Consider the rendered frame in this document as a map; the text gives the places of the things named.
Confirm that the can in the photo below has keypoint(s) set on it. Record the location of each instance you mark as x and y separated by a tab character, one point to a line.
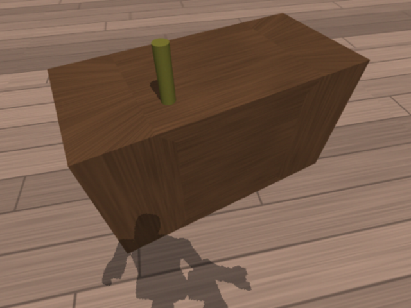
164	71

